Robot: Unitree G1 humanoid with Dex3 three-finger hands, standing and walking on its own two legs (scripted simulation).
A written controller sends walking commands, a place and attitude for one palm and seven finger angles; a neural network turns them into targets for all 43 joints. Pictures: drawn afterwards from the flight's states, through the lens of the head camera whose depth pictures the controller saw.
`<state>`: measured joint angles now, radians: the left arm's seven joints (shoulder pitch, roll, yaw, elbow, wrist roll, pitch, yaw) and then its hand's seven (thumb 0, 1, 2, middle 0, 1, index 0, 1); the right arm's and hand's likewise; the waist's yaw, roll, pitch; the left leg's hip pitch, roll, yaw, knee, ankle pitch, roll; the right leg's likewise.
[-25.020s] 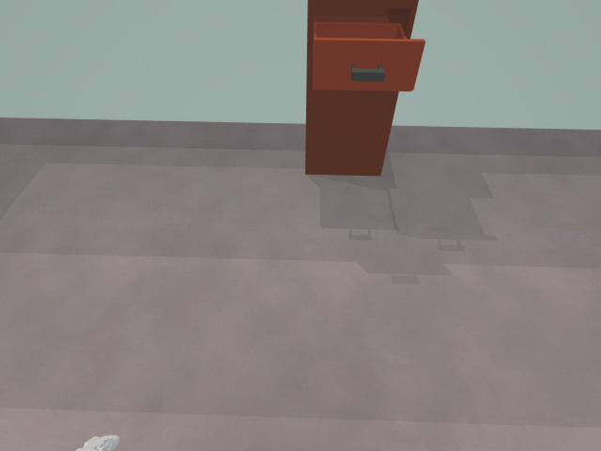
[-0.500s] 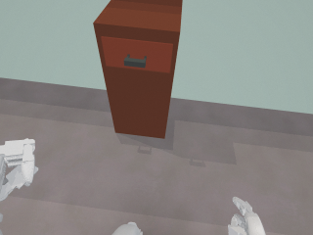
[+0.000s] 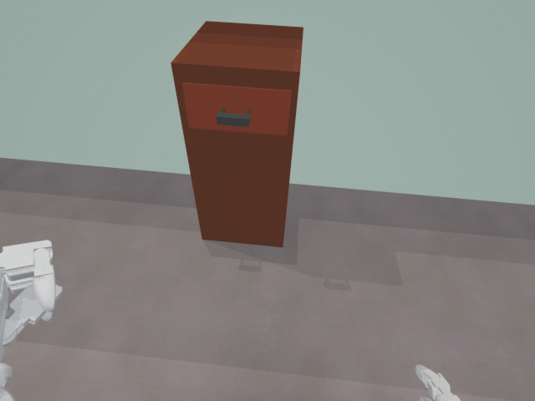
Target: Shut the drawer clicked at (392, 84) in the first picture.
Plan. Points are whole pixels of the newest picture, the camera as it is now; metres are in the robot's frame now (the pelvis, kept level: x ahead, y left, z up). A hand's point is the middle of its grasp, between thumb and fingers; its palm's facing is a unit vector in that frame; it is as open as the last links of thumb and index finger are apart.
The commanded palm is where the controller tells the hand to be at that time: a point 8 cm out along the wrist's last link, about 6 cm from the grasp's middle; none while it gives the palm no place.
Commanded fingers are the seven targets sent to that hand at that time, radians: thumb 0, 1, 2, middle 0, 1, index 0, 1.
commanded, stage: stop stepping back and stand still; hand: left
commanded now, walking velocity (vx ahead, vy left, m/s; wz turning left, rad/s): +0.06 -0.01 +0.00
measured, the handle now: (234, 115) +0.96 +0.15 -0.05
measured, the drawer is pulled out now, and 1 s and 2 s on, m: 0.00 0.00 0.00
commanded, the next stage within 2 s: let the arm hang, fingers relaxed in 0.28 s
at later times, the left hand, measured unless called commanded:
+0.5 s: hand (95, 349) +0.19 +0.25 +0.01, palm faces +0.18 -0.87 -0.46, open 3.1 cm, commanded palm none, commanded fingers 0.00 0.90 0.90 -1.12 -1.30 -1.12 -1.30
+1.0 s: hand out of the picture -0.05 +0.21 -0.16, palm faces +0.05 -0.96 -0.27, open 5.8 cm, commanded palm none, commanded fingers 0.00 0.90 0.90 -0.20 -0.30 -0.20 -0.30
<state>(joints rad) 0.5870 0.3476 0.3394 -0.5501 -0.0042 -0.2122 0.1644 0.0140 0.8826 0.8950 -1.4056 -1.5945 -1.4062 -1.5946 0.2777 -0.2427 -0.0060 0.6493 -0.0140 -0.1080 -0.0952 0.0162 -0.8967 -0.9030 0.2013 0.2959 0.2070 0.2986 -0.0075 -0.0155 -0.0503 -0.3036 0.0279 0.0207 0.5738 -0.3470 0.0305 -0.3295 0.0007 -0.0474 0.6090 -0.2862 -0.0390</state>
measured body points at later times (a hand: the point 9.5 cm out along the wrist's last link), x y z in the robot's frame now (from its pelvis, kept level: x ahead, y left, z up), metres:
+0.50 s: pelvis -0.01 +0.00 +0.00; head -0.01 -0.02 +0.45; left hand +0.18 +0.30 +0.04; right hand +0.15 -0.24 -0.12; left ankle +0.02 +0.12 -0.73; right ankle +0.04 -0.10 -0.73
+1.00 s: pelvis -0.01 +0.00 +0.01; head +0.02 +0.00 +0.46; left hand -0.05 +0.26 -0.14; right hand -0.02 -0.23 -0.15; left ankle +0.02 +0.12 -0.73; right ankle +0.04 -0.10 -0.73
